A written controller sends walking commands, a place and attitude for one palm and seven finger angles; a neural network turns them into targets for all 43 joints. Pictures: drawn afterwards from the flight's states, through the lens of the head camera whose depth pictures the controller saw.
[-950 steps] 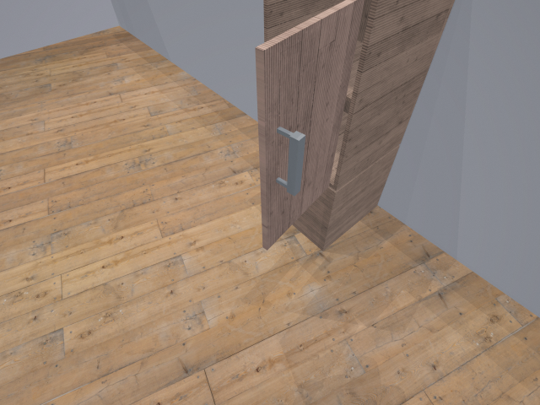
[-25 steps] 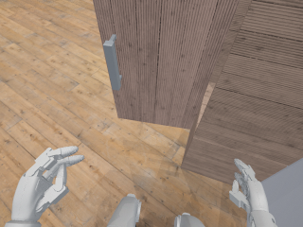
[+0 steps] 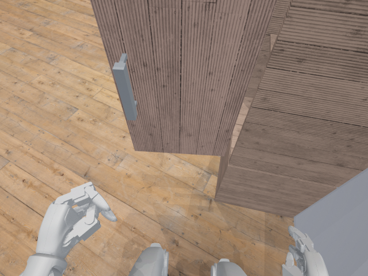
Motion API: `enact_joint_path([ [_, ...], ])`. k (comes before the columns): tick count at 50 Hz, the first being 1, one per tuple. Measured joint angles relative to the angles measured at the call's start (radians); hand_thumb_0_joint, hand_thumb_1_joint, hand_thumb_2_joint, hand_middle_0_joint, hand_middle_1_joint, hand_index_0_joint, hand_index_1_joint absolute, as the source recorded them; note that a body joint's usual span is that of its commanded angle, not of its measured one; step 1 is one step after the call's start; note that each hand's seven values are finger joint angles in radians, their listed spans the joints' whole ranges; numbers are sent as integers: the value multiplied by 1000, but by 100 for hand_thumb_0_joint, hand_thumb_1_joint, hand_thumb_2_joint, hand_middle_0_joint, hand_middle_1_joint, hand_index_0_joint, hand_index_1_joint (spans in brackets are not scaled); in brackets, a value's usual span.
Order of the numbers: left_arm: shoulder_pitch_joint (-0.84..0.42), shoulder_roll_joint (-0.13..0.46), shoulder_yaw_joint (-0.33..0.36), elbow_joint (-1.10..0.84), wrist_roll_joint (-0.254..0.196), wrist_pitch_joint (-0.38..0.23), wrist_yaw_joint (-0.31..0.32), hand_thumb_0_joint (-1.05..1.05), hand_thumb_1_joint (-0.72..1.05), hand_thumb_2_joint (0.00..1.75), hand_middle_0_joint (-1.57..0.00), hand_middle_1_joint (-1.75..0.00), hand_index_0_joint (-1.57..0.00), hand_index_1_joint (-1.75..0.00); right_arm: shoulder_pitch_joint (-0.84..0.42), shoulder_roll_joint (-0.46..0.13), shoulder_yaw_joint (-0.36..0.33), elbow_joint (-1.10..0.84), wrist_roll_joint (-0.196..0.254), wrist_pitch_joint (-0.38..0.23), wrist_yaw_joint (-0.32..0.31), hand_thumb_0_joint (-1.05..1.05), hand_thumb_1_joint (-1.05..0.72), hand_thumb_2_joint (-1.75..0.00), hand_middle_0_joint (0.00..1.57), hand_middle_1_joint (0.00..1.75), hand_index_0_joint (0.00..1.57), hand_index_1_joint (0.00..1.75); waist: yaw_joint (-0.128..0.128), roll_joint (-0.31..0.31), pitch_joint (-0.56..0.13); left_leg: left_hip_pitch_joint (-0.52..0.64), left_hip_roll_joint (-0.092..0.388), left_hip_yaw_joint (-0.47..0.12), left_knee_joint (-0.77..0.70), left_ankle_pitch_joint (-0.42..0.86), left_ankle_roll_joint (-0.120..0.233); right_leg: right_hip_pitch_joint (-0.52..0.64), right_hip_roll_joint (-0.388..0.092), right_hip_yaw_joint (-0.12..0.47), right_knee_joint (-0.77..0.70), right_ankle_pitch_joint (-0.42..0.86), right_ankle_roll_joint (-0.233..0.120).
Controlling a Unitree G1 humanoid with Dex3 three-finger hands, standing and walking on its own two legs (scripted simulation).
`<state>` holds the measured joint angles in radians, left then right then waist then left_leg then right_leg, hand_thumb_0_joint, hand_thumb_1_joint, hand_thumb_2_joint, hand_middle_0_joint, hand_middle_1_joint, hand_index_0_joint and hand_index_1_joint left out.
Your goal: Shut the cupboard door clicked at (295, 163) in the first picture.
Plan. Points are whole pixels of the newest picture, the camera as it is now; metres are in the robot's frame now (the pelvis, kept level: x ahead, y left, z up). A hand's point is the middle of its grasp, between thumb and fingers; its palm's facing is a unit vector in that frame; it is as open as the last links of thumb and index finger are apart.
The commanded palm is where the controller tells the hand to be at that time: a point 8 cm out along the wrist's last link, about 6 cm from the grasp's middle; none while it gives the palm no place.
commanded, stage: raise the hand and make a fist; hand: left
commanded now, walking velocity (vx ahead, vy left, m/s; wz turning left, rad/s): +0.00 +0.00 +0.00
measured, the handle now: (128, 88) +0.52 +0.18 +0.08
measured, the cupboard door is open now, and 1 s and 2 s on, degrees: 99 99 99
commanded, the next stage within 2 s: bring the fist close to the handle in 0.86 s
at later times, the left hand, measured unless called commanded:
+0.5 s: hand (80, 203) +0.23 +0.20 +0.10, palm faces +0.03 -1.00 -0.04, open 3.1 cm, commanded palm +0.21 +0.24 +0.09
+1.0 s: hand (102, 211) +0.22 +0.16 +0.08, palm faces -0.02 -1.00 -0.02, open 3.1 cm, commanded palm +0.22 +0.22 +0.09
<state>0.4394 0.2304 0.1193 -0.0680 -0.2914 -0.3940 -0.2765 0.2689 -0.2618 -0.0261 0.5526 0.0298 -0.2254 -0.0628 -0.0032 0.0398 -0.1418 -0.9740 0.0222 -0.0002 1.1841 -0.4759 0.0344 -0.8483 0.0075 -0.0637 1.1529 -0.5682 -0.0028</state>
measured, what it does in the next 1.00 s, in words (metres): stands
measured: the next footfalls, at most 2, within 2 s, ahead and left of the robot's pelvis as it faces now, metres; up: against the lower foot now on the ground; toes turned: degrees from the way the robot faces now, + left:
none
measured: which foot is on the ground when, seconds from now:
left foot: down 0.00-1.00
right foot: down 0.00-1.00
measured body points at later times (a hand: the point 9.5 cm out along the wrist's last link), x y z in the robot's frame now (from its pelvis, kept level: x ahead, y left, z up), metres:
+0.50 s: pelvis +0.01 +0.00 +0.02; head +0.05 +0.01 +0.47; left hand +0.22 +0.25 +0.10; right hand +0.19 -0.22 -0.05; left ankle +0.05 +0.10 -0.64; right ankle +0.00 -0.12 -0.64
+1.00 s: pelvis +0.01 -0.02 +0.02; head +0.04 -0.03 +0.47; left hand +0.22 +0.22 +0.08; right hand +0.19 -0.25 -0.05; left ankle +0.05 +0.10 -0.64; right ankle +0.00 -0.12 -0.64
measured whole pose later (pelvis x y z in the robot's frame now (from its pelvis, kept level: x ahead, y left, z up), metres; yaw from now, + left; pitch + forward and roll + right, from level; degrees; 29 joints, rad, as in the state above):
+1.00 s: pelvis +0.01 -0.02 +0.02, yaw +1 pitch +11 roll -2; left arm 0.38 0.24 0.12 -0.01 -0.30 -0.30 -0.27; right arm 0.26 -0.25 0.02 0.50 0.04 -0.17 -0.06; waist 0.01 0.06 -0.15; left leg -0.83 0.03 -0.01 1.08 -0.45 0.01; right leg -0.71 0.02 -0.07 1.06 -0.54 -0.03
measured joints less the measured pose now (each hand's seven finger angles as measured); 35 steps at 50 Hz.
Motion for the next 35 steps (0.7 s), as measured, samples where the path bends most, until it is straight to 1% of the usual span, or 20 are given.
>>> enact_joint_path([
  [2,1,5,-4,-17,7,27,14,2,91,90,-103,-121,-103,-121,-18,13,5,-17,0,5,-1,2,-90,-90,20,30,20,30,1,-4,-2,15,1,3,-10,1,2,15,1,4,-13,5,2],
  [4,5,9,5,-39,6,43,41,2,90,90,-107,-125,-107,-125,-32,28,12,-36,-1,13,2,2,-90,-90,20,30,20,30,4,-7,-4,38,0,4,-25,4,3,38,1,5,-31,10,4],
  [7,5,9,28,-60,6,48,77,2,90,90,-112,-131,-112,-131,-41,43,30,-63,-3,28,8,2,-90,-90,20,30,20,30,11,-5,-12,68,-2,0,-46,8,4,73,0,1,-60,18,5],
  [9,-1,6,36,-57,7,51,83,2,90,90,-116,-135,-116,-135,-44,46,44,-77,-4,35,14,2,-90,-89,20,30,20,30,15,0,-17,82,-4,-5,-56,11,5,92,-1,-5,-75,22,6],
  [15,-42,8,1,5,23,98,30,1,91,90,-124,-144,-125,-144,-41,39,76,-99,-1,43,17,1,-90,-89,20,30,20,30,22,4,-6,98,-8,-17,-69,19,5,115,-2,-17,-96,29,6],
  [18,-54,17,-6,10,25,115,21,1,91,90,-127,-146,-127,-147,-32,37,79,-96,-2,44,15,1,-90,-89,20,30,20,30,19,-1,7,105,-5,-18,-74,20,3,122,1,-17,-102,32,3],
  [23,-56,30,30,-30,7,91,44,2,90,90,-129,-149,-129,-149,-4,34,70,-73,-3,47,15,1,-90,-89,20,30,20,30,15,0,11,127,0,-18,-90,22,-3,142,6,-16,-118,36,-2],
  [26,-66,29,47,-22,-4,83,44,2,90,90,-129,-149,-129,-150,9,25,65,-58,0,52,17,2,-90,-89,20,30,20,30,11,10,5,137,0,-17,-100,24,-5,150,6,-15,-125,37,-3],
  [32,-74,18,26,50,-11,121,5,1,91,90,-129,-150,-130,-150,23,9,56,-50,7,55,13,2,-90,-89,20,30,20,30,1,16,3,139,0,-8,-113,31,-9,141,5,-6,-123,37,-6],
  [35,-65,12,18,53,-12,112,8,1,91,90,-129,-150,-130,-150,25,8,49,-49,5,49,9,2,-90,-89,20,30,20,30,0,8,5,137,3,-4,-112,31,-13,134,7,-2,-114,34,-11],
])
